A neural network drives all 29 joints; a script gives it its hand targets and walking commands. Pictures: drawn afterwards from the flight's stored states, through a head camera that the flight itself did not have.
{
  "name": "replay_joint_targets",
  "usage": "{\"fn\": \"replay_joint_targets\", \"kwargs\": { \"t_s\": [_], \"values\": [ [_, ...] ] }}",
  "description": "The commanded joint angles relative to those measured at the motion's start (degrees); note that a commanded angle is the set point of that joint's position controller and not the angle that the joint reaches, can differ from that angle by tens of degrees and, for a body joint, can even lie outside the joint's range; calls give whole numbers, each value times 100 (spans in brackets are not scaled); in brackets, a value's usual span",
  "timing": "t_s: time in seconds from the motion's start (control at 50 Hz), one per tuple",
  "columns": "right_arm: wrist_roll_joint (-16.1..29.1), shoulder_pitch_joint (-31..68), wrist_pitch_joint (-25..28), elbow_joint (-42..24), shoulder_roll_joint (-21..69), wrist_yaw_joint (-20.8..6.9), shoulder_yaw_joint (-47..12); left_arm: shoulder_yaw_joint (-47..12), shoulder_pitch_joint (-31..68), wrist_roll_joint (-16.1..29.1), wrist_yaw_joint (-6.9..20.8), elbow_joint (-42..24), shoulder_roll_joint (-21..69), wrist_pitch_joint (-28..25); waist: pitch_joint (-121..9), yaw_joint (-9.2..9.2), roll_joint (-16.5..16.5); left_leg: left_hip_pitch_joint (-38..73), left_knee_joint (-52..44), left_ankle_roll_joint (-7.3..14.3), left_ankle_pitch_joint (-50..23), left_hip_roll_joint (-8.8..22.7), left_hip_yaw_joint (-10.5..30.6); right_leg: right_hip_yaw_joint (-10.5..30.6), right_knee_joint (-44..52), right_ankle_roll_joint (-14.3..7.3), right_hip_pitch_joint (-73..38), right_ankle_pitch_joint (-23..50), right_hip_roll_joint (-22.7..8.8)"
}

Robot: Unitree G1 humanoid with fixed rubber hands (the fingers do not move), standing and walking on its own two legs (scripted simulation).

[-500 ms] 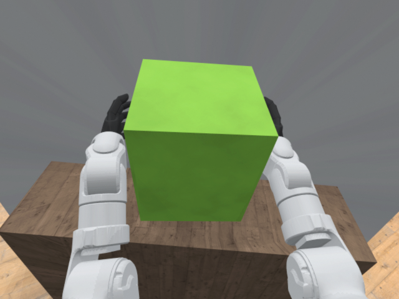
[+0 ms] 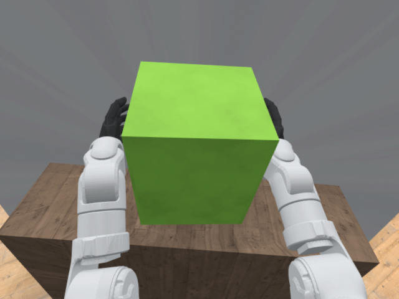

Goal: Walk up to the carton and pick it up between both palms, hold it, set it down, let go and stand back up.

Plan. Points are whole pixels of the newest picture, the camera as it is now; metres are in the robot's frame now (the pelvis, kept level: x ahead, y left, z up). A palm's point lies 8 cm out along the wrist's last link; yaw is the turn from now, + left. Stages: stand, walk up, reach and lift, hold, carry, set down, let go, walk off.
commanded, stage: hold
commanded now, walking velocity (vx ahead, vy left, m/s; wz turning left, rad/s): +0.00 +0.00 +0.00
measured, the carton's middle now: (194, 148) +0.36 +0.00 +0.17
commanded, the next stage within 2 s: none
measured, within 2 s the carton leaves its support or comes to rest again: neither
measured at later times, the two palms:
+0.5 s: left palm (112, 139) +0.35 +0.15 +0.19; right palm (272, 141) +0.35 -0.15 +0.19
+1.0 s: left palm (111, 138) +0.36 +0.15 +0.19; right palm (270, 138) +0.36 -0.15 +0.19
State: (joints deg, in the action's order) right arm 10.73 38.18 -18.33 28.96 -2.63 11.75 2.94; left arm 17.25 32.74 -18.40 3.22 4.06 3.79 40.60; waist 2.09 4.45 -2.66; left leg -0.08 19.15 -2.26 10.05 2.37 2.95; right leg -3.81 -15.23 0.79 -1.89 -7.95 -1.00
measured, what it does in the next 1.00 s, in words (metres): stands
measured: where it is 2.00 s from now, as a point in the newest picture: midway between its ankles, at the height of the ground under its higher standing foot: outside the picture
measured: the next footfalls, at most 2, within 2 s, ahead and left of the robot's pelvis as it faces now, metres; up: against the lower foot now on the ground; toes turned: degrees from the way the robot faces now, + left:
none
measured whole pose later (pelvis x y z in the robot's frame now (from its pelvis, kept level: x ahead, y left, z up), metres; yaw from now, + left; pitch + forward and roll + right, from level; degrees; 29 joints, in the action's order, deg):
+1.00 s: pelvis +0.00 +0.00 +0.00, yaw +0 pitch -9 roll -1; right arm 10.4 39.2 -17.4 30.7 -2.5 11.6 3.2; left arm 18.0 33.5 -19.0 3.6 5.0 3.9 40.2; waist 2.4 4.7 -2.8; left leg 0.1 19.2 -2.0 10.0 2.1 2.8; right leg -3.5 -15.3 1.0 -2.2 -8.0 -1.2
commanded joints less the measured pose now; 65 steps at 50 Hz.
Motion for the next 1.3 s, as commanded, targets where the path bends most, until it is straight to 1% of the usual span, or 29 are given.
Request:
{"fn": "replay_joint_targets", "kwargs": {
  "t_s": [0.0,0.04,0.08,0.12,0.14,0.16,0.2,0.24,0.26,0.28,0.3,0.4,0.44,0.46,0.48,0.56,0.62,0.7,0.72,0.76,0.78,0.84,0.86,1.0,1.02,1.06,1.08,1.16,1.28],
  "values": [
    [355,4238,339,-1718,3208,-512,-2324,-2716,3525,712,774,-117,2697,-267,-1820,1,268,-12,-200,6,-1169,-543,-527,-182,50,174,-694,897,420],
    [311,4039,334,-1676,3236,-553,-2284,-2932,3576,797,768,-381,2769,-291,-2096,131,290,81,-243,15,-1111,-534,-508,-189,49,156,-728,769,428],
    [384,4175,355,-1729,3229,-581,-2365,-3006,3742,833,732,-522,2818,-297,-2269,80,446,187,-158,-48,-1385,-526,-490,-193,-30,132,-736,872,449],
    [430,4311,385,-2007,3266,-534,-2400,-2954,3573,819,717,-447,2797,-303,-2297,42,277,150,-113,22,-1478,-555,-490,-153,-31,167,-850,1155,451],
    [433,4113,371,-1887,3265,-507,-2434,-3055,3610,884,713,-585,2779,-328,-2382,140,310,245,-68,-21,-1629,-575,-484,-184,-65,197,-828,1340,449],
    [478,4035,336,-1894,3224,-512,-2476,-3008,3399,886,724,-479,2753,-306,-2226,69,299,255,-69,-29,-1692,-548,-493,-144,-33,202,-825,1387,445],
    [414,3966,321,-1741,3135,-503,-2399,-2688,3231,715,776,-161,2583,-252,-1956,4,252,222,-135,-4,-1551,-538,-547,-172,10,189,-778,1279,447],
    [374,3872,292,-1462,3070,-521,-2222,-2820,3487,761,792,-290,2671,-239,-1759,154,354,136,-205,-19,-1364,-516,-546,-157,31,152,-666,886,449],
    [405,3932,351,-1662,3128,-549,-2302,-2965,3547,846,778,-531,2748,-274,-2135,94,456,212,-153,-73,-1528,-513,-507,-180,-15,163,-723,1056,454],
    [402,4048,367,-1830,3109,-552,-2305,-2988,3474,838,758,-384,2837,-260,-2135,183,421,287,-107,-90,-1681,-523,-476,-209,-4,135,-695,1143,477],
    [445,4002,334,-1759,3134,-543,-2345,-2882,3378,771,750,-442,2743,-241,-2051,88,419,267,-112,-90,-1730,-525,-474,-166,-5,123,-769,1149,472],
    [341,4288,383,-1533,3133,-631,-2134,-2662,3491,704,754,-111,2700,-237,-1713,-92,204,-72,-329,39,-934,-481,-551,-172,97,119,-615,437,439],
    [314,4460,451,-1686,3266,-638,-2206,-2870,3747,798,718,-177,2842,-309,-2100,22,344,5,-235,18,-1078,-507,-498,-155,42,117,-633,592,448],
    [327,4407,404,-1513,3200,-647,-2166,-2762,3582,699,708,-5,2792,-296,-1990,-22,401,-4,-280,5,-1004,-505,-516,-183,83,125,-637,503,437],
    [266,4491,402,-1441,3240,-644,-2189,-2678,3803,720,708,50,2736,-329,-1965,-77,217,-132,-358,61,-719,-511,-530,-167,101,125,-633,258,412],
    [161,4442,436,-1075,3224,-703,-1967,-2693,4039,774,656,143,2790,-394,-1962,9,346,-93,-369,63,-581,-490,-542,-179,96,107,-381,89,408],
    [199,4380,455,-1143,3248,-675,-1985,-2694,3718,752,690,241,2836,-384,-2101,73,272,42,-263,47,-977,-540,-561,-196,79,150,-589,492,423],
    [260,4386,411,-1284,3235,-604,-2089,-2540,3612,658,753,318,2723,-309,-1839,10,176,3,-260,85,-1102,-561,-555,-153,57,197,-657,682,405],
    [236,4346,439,-1346,3265,-584,-2074,-2652,3714,747,780,75,2771,-354,-2054,100,193,32,-241,72,-1098,-546,-543,-165,84,188,-729,669,403],
    [308,4184,389,-1238,3281,-615,-2179,-2555,3844,694,773,-165,2690,-377,-2089,-19,226,61,-268,57,-1188,-548,-573,-159,41,190,-769,751,395],
    [294,4242,426,-1399,3179,-596,-2099,-2772,3778,800,772,-117,2836,-376,-2205,177,430,150,-215,-2,-1283,-547,-520,-144,48,160,-701,807,396],
    [332,4228,407,-1388,3211,-588,-2163,-2813,3716,767,744,-157,2803,-366,-1997,165,382,131,-176,-40,-1370,-536,-516,-188,62,165,-726,827,439],
    [334,4274,395,-1333,3220,-595,-2184,-2642,3712,689,739,-114,2733,-349,-1868,45,353,71,-212,7,-1260,-540,-481,-187,89,162,-624,717,437],
    [328,4151,401,-1588,3113,-598,-2215,-2833,3577,730,744,-216,2799,-291,-1959,144,339,212,-171,-22,-1522,-502,-517,-187,35,120,-705,865,439],
    [394,4191,431,-1761,3172,-594,-2263,-2869,3523,785,737,-443,2822,-319,-2163,74,266,287,-148,-44,-1665,-482,-479,-184,32,128,-704,988,482],
    [472,4251,468,-1926,3140,-582,-2398,-3077,3578,894,683,-543,2821,-338,-2377,170,461,368,-25,-111,-1869,-490,-462,-203,-20,148,-791,1144,473],
    [462,4171,435,-1940,3077,-571,-2412,-2989,3323,803,668,-349,2787,-302,-2259,81,411,367,-14,-92,-1972,-503,-443,-194,-9,147,-716,1251,492],
    [350,3932,336,-1452,3121,-592,-2266,-2673,3294,650,725,-239,2654,-255,-1769,-5,280,170,-205,-6,-1370,-511,-535,-184,58,145,-608,830,446],
    [403,4217,419,-1673,3116,-581,-2281,-2880,3636,837,702,-395,2781,-321,-2142,75,361,252,-149,-62,-1438,-523,-509,-175,20,141,-604,866,429]
  ]
}}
